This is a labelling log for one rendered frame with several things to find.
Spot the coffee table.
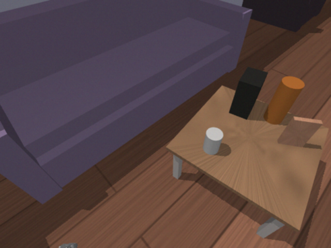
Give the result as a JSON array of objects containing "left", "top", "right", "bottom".
[{"left": 166, "top": 86, "right": 329, "bottom": 238}]

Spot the sofa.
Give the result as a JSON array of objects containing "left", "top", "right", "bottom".
[{"left": 0, "top": 0, "right": 252, "bottom": 204}]

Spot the armchair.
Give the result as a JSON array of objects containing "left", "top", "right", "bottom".
[{"left": 242, "top": 0, "right": 326, "bottom": 32}]

